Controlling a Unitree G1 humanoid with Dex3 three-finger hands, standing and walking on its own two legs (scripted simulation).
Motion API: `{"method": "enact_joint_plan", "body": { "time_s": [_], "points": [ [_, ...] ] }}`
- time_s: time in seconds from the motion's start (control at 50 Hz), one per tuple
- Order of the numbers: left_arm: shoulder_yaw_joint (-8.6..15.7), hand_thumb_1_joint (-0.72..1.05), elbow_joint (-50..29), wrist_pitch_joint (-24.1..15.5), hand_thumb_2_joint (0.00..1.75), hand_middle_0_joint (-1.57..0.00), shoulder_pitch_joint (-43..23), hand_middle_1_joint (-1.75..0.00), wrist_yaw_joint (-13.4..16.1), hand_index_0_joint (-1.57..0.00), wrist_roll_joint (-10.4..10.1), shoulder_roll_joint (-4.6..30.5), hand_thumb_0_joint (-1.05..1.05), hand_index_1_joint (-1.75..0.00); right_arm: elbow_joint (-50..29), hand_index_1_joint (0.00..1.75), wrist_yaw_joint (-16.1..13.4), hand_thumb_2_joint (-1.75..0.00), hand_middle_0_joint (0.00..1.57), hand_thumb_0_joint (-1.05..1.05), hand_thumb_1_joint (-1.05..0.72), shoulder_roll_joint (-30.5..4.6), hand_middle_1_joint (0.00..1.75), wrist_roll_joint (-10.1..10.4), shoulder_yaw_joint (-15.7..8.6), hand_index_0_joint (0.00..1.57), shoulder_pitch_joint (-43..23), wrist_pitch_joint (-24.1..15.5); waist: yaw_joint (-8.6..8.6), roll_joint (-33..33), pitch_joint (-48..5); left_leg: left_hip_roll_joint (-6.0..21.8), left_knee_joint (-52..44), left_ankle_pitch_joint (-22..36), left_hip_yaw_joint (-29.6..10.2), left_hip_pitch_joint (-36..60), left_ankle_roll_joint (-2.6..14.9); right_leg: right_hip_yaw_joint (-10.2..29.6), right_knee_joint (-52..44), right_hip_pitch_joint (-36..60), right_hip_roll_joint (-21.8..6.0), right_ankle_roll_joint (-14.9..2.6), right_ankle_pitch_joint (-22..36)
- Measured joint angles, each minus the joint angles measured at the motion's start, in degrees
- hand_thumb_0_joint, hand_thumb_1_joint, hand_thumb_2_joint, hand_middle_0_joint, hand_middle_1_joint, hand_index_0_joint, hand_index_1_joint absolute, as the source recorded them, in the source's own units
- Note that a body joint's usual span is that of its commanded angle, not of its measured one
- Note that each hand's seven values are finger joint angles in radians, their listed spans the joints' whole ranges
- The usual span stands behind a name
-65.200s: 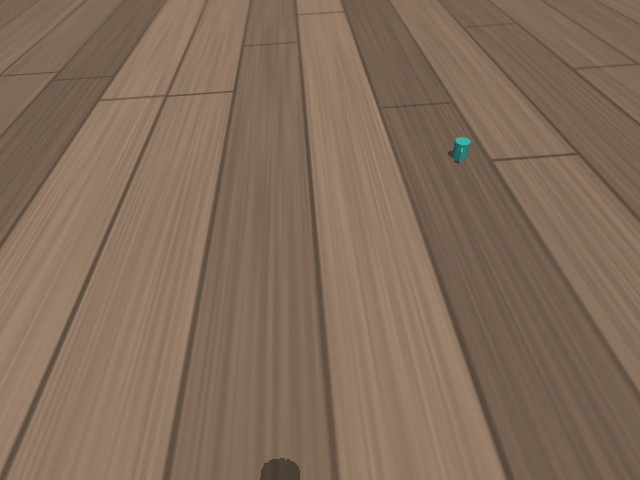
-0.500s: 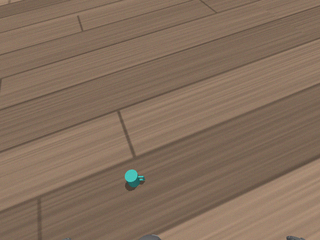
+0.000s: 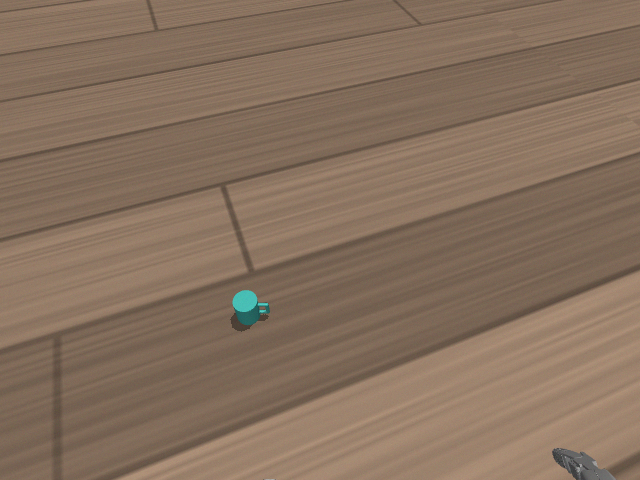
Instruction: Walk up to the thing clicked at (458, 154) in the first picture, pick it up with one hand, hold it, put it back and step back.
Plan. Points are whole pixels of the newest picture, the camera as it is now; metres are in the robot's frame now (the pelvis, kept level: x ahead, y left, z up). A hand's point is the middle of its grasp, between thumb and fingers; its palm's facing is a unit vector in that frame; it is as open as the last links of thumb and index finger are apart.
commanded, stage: step back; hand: left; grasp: from above
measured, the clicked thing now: (252, 308) +0.70 +0.26 -0.72
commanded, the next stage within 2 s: stand in 2.00 s
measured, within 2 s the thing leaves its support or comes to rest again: neither
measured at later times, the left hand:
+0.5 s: hand out of the picture -0.04 +0.25 -0.14, palm faces +0.07 -0.91 -0.42, open 7.3 cm
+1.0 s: hand out of the picture -0.31 +0.22 -0.13, palm faces +0.01 -0.89 -0.45, open 7.3 cm
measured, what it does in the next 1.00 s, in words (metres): walks backwards: right foot, then left foot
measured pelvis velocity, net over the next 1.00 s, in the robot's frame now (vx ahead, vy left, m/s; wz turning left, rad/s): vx -0.34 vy -0.06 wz -0.01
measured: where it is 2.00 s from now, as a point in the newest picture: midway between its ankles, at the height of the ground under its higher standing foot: outside the picture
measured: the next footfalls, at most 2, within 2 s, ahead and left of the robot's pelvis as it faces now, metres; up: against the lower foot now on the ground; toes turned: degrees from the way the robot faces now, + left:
right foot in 0.08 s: -0.03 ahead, -0.14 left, +0.00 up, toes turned +2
left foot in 0.48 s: -0.14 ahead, +0.08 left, +0.00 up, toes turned +2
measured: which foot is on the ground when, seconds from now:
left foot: down 0.00-0.12, up 0.14-0.46, down 0.48-0.88, up 0.90-1.00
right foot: up 0.00-0.06, down 0.08-0.50, up 0.52-0.82, down 0.84-1.00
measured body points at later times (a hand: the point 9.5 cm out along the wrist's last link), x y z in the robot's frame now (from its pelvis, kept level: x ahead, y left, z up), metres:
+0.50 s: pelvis -0.17 -0.03 -0.01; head -0.10 -0.02 +0.43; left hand -0.05 +0.29 -0.12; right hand -0.07 -0.34 -0.14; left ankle -0.18 +0.08 -0.73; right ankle -0.07 -0.14 -0.73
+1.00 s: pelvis -0.34 -0.06 +0.00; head -0.31 -0.09 +0.45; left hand -0.31 +0.26 -0.10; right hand -0.22 -0.37 -0.13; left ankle -0.28 +0.10 -0.66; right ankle -0.34 -0.18 -0.73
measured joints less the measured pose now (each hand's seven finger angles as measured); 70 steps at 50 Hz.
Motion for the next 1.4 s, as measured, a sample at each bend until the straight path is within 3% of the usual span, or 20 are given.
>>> {"method": "enact_joint_plan", "body": {
  "time_s": [0.08,0.12,0.14,0.2,0.3,0.42,0.48,0.52,0.58,0.68,0.76,0.84,0.88,0.94,1.0,1.04,1.16,1.22,1.28,1.4],
  "points": [
    [-0.19,0.91,1.28,-0.74,0.9,-0.21,0.73,-0.3,-0.24,-0.21,0.05,-0.16,0.01,-0.3,-1.85,0.3,0.19,-0.89,0.21,0.01,-0.9,-1.26,0.3,0.12,-0.17,0.2,-2.29,0.54,0.38,1.01,0.85,1.2,3.81,0.57,1.21,-3.95,-1.56,-3.51,-19.1,7.58,-3.27,-0.73,2.89],
    [-0.45,0.91,2.59,-1.2,0.9,-0.21,-0.12,-0.3,-0.24,-0.21,0.5,-2.43,0.01,-0.3,-1.31,0.3,0.1,-0.89,0.21,0.01,-0.9,-2.99,0.3,0.72,-0.78,0.2,-3.13,1.38,-0.77,6.04,2.18,3.39,6.12,0.68,-1.85,-5.41,-1.16,-6.34,-21.98,9.14,-0.61,-2.18,4.36],
    [-0.77,0.91,2.48,-1.31,0.9,-0.21,0.22,-0.3,-0.55,-0.21,0.77,-3.22,0.01,-0.3,-0.81,0.3,-0.1,-0.89,0.2,0.01,-0.9,-3.27,0.3,1.07,-1.04,0.2,-2.77,1.87,-1.35,7.26,1.82,2.48,7.59,-3.04,-3.98,-6.34,-0.7,-7.36,-21.87,8.83,-0.33,-2.56,5.0],
    [-1.37,0.91,1.37,-1.3,0.9,-0.21,2.18,-0.3,-0.9,-0.21,1.27,-3.63,0.01,-0.3,1.11,0.3,-0.59,-0.89,0.2,0.01,-0.9,-2.32,0.3,1.53,-1.04,0.2,-0.84,2.89,0.98,4.35,-0.64,-4.61,21.37,-15.51,-6.28,-8.96,-0.97,-4.65,-20.99,6.16,-3.19,-3.31,6.48],
    [-1.18,0.9,0.13,-1.05,0.9,-0.21,1.15,-0.3,-0.15,-0.21,1.4,-4.14,0.01,-0.3,1.87,0.3,-0.94,-0.89,0.2,0.01,-0.9,-2.81,0.3,2.03,-0.49,0.2,2.83,1.89,-0.61,4.05,-2.03,-9.36,32.51,-15.0,-8.33,-7.88,-1.31,-5.57,-24.77,3.95,-5.19,-3.07,11.02],
    [-1.02,0.9,-4.61,-1.74,0.9,-0.21,-3.9,-0.3,1.17,-0.21,1.2,-2.98,0.01,-0.3,3.23,0.3,-1.12,-0.89,0.2,0.01,-0.9,-1.96,0.3,1.19,-0.24,0.2,4.7,1.96,-1.45,4.19,0.73,-6.27,18.78,-17.89,-4.49,0.36,-2.04,-9.25,-22.52,-0.43,-5.26,-3.25,13.29],
    [-1.37,0.9,-5.59,-1.19,0.9,-0.21,-6.44,-0.3,1.2,-0.21,0.6,-1.95,0.01,-0.3,3.46,0.3,-0.56,-0.89,0.2,0.01,-0.9,-0.99,0.3,0.8,-0.28,0.2,5.0,1.41,-2.08,2.49,1.81,-5.07,6.7,-11.45,-1.91,5.03,-0.68,-10.72,-19.2,-3.18,-6.63,-2.67,13.42],
    [-1.31,0.91,-5.08,-0.48,0.9,-0.21,-7.67,-0.3,1.15,-0.21,0.25,-1.12,0.0,-0.3,3.75,0.3,-0.19,-0.89,0.2,0.01,-0.9,0.5,0.3,0.24,-0.32,0.2,4.29,1.47,-1.18,-1.21,3.18,-7.0,5.5,-8.92,0.04,5.53,0.84,-8.2,-17.1,-4.36,-8.0,-2.65,13.11],
    [-1.55,0.91,-3.04,0.4,0.9,-0.21,-6.96,-0.3,1.3,-0.21,-0.06,-2.01,0.01,-0.3,2.96,0.3,0.73,-0.89,0.2,0.01,-0.9,0.23,0.3,-0.43,0.13,0.2,4.26,1.57,-2.33,0.34,1.89,-4.94,6.07,-7.73,-0.9,3.81,1.84,-4.58,-4.4,-6.86,-2.4,-2.73,-1.12],
    [-1.23,0.91,-1.34,0.22,0.9,-0.21,-3.94,-0.3,0.81,-0.21,-0.59,-1.55,0.01,-0.3,1.6,0.3,0.3,-0.89,0.21,0.01,-0.9,0.29,0.3,-0.82,0.18,0.2,2.74,1.51,-1.68,0.72,-0.86,-2.25,1.1,-2.29,-0.33,1.81,1.41,-0.72,10.67,-6.34,1.95,-2.47,-1.17],
    [-1.34,0.91,-0.19,-0.72,0.9,-0.21,-1.99,-0.3,0.97,-0.21,-0.39,-0.91,0.01,-0.3,-0.42,0.3,0.39,-0.89,0.21,0.01,-0.9,-0.31,0.3,-0.53,-0.23,0.2,-0.3,1.61,-0.74,0.95,-0.26,-0.93,0.44,0.73,0.95,-0.97,1.23,-2.35,0.65,0.36,-0.77,-0.49,-1.38],
    [-1.75,0.91,2.13,-2.06,0.9,-0.21,-0.37,-0.3,0.85,-0.21,-0.27,-0.84,0.01,-0.3,-1.76,0.3,1.01,-0.89,0.2,0.01,-0.9,-1.34,0.3,-0.25,-0.37,0.2,-3.03,2.16,0.03,1.98,0.27,0.39,3.15,2.11,2.7,-4.64,0.18,-5.57,-20.21,8.72,-3.69,-0.94,2.11],
    [-1.88,0.91,4.27,-2.64,0.9,-0.21,-0.51,-0.3,0.76,-0.21,0.42,-2.83,0.01,-0.3,-0.9,0.3,1.08,-0.89,0.2,0.01,-0.9,-2.81,0.3,0.09,-0.95,0.2,-3.73,2.95,-0.85,6.81,1.32,2.42,5.81,0.93,-0.17,-5.84,0.41,-8.02,-23.2,10.48,-1.07,-2.0,4.96],
    [-2.06,0.91,4.6,-2.62,0.9,-0.21,2.39,-0.3,0.15,-0.21,1.61,-3.31,0.01,-0.3,1.29,0.3,0.81,-0.89,0.2,0.01,-0.9,-2.07,0.3,0.28,-1.24,0.2,-0.83,4.21,0.83,5.91,-2.06,-3.12,15.86,-12.56,-4.78,-8.66,-0.75,-7.04,-21.75,8.31,-2.75,-3.26,5.71],
    [-1.75,0.9,5.57,-2.44,0.9,-0.21,4.06,-0.3,0.61,-0.21,1.6,-3.25,0.01,-0.3,2.97,0.3,1.31,-0.89,0.2,0.01,-0.9,-2.17,0.3,0.81,-1.12,0.2,1.92,4.08,1.13,4.52,-4.01,-7.33,28.05,-12.09,-8.19,-9.48,-1.72,-5.89,-23.74,7.69,-5.11,-3.01,8.01],
    [-1.33,0.9,5.81,-2.58,0.9,-0.21,3.86,-0.3,0.59,-0.21,1.63,-3.22,0.01,-0.3,3.81,0.3,1.26,-0.89,0.2,0.01,-0.9,-2.7,0.3,0.94,-1.31,0.2,4.04,3.29,0.33,5.13,-4.81,-7.41,30.13,-10.71,-9.15,-8.26,-2.32,-6.83,-24.89,7.02,-5.7,-2.75,9.24],
    [-0.36,0.9,3.48,-3.83,0.9,-0.21,1.59,-0.3,-0.41,-0.21,2.32,-1.72,0.01,-0.3,8.22,0.3,1.94,-0.89,0.2,0.01,-0.9,-3.06,0.3,0.17,-1.21,0.2,9.62,2.19,-0.59,5.68,-5.91,-2.61,11.07,-16.54,-4.11,3.17,-2.72,-10.74,-23.49,4.81,-6.98,-2.51,9.14],
    [-0.21,0.9,3.1,-3.33,0.9,-0.21,0.49,-0.3,-0.55,-0.21,1.98,0.1,0.01,-0.3,10.1,0.3,1.93,-0.89,0.2,0.01,-0.9,-1.16,0.3,-0.42,-1.45,0.2,9.77,0.83,-0.11,1.55,-4.62,-4.25,0.67,-8.16,-0.97,8.57,-1.33,-9.61,-19.62,3.75,-9.63,-2.46,7.4],
    [-0.42,0.91,4.93,-2.36,0.9,-0.21,1.72,-0.3,-0.67,-0.21,1.39,-0.06,0.01,-0.3,9.26,0.3,2.12,-0.89,0.2,0.01,-0.9,-0.2,0.3,-0.82,-1.39,0.2,10.81,-1.01,-1.12,0.58,-6.48,-4.13,0.44,-8.36,-0.41,8.97,0.39,-7.18,-10.81,0.45,-7.21,-3.2,0.31],
    [-0.8,0.91,6.17,-3.33,0.9,-0.21,1.42,-0.3,-2.09,-0.21,0.59,0.29,0.01,-0.3,8.1,0.3,1.87,-0.89,0.21,0.01,-0.9,0.5,0.3,-0.6,-1.08,0.2,11.26,-3.03,-2.47,-0.38,-6.49,-2.54,-3.87,-6.59,-1.23,11.57,-0.21,-7.12,-8.81,-3.7,-5.94,-3.16,4.19]
  ]
}}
